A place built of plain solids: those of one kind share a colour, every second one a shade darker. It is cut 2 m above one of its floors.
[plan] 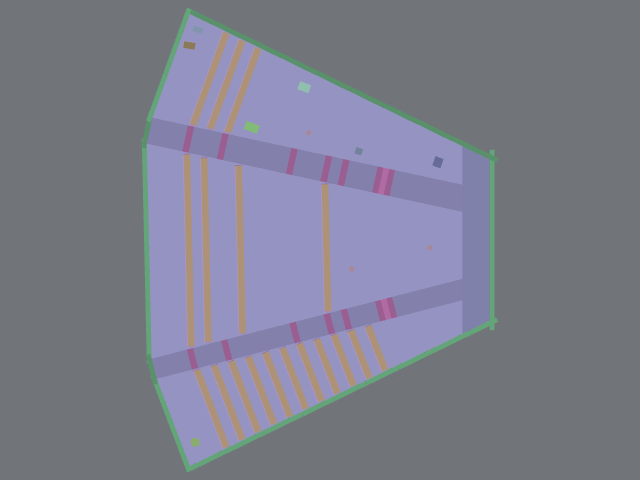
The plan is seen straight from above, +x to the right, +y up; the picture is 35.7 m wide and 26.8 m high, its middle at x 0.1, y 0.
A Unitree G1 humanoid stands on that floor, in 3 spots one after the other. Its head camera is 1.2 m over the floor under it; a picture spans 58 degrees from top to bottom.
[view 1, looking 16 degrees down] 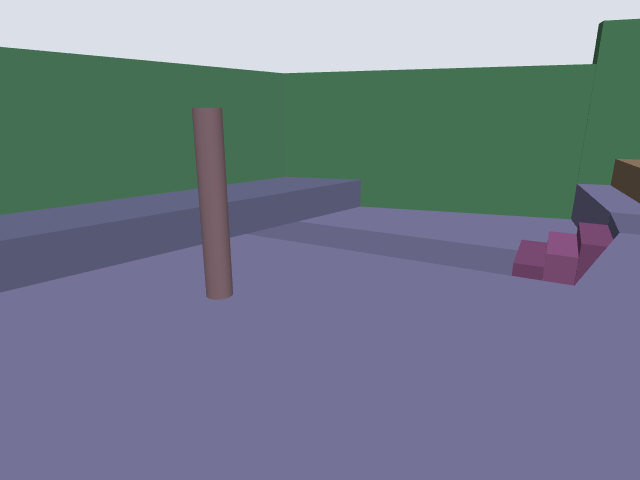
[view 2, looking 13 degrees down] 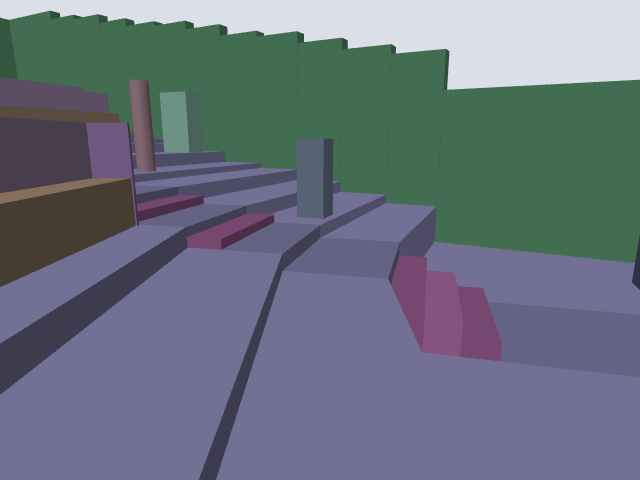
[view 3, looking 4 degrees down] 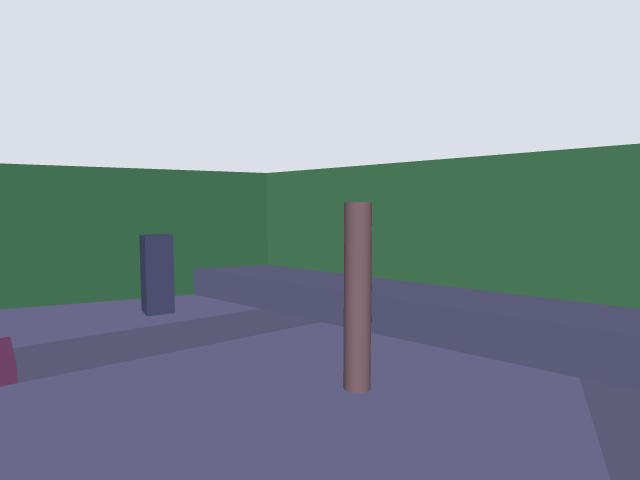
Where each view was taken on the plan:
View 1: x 2.46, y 2.03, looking -47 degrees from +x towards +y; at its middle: floor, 6.78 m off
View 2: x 2.53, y -1.02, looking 92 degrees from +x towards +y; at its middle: floor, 5.34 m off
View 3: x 2.58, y -2.98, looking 40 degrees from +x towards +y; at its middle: wall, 9.15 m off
